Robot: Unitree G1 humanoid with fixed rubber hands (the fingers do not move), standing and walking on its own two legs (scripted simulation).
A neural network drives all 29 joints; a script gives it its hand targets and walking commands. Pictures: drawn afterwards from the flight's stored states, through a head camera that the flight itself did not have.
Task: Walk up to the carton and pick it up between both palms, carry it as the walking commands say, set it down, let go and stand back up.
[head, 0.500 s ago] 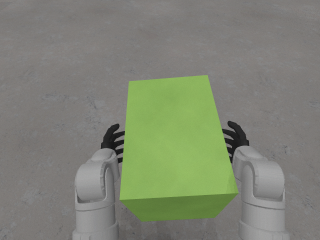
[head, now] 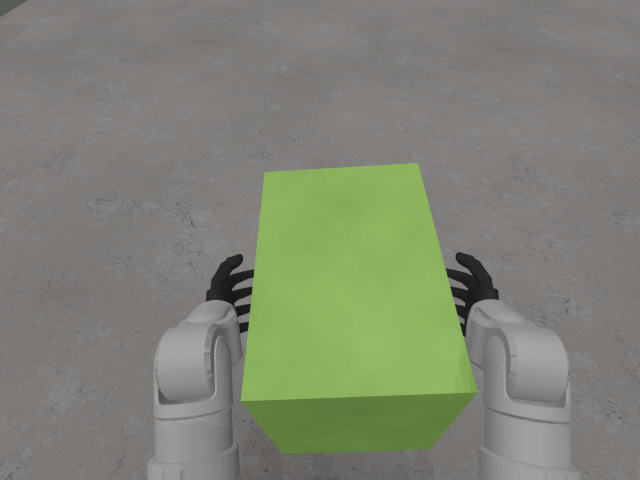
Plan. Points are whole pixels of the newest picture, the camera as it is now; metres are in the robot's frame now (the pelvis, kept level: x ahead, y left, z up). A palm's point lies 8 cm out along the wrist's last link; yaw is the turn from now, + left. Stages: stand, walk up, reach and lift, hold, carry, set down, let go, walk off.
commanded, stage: carry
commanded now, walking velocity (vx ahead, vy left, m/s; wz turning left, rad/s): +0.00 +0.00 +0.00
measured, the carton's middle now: (348, 312) +0.32 +0.00 +0.02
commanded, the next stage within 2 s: hold in 0.50 s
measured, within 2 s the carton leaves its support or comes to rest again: neither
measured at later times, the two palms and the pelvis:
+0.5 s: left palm (223, 313) +0.28 +0.15 +0.08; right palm (478, 311) +0.28 -0.14 +0.10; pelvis +0.00 +0.00 +0.00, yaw +0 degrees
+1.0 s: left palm (227, 311) +0.29 +0.16 +0.06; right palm (460, 295) +0.32 -0.13 +0.07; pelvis +0.01 -0.01 +0.01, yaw +3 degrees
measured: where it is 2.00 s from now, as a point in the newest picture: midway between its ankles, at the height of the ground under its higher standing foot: outside the picture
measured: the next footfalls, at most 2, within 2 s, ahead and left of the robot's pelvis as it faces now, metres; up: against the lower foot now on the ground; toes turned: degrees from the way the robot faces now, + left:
none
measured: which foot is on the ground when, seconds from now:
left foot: down 0.00-1.00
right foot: down 0.00-1.00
